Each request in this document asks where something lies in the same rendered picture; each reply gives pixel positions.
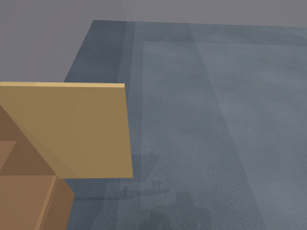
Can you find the cupboard door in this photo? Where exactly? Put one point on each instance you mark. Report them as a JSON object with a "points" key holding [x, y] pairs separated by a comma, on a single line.
{"points": [[81, 129]]}

